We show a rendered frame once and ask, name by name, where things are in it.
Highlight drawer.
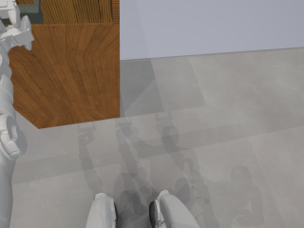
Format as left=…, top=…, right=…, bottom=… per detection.
left=4, top=0, right=111, bottom=26

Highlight robot left upper arm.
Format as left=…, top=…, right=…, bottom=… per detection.
left=0, top=113, right=28, bottom=228

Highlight handle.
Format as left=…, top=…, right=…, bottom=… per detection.
left=0, top=0, right=44, bottom=25

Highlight robot left hand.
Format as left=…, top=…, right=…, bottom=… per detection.
left=0, top=0, right=34, bottom=54

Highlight robot left forearm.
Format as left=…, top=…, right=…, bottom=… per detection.
left=0, top=46, right=16, bottom=120

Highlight robot right thigh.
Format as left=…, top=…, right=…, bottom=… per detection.
left=154, top=194, right=200, bottom=228

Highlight cabinet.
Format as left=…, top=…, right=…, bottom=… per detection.
left=5, top=0, right=121, bottom=129

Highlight robot right shin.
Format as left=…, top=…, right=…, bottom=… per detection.
left=155, top=190, right=169, bottom=228

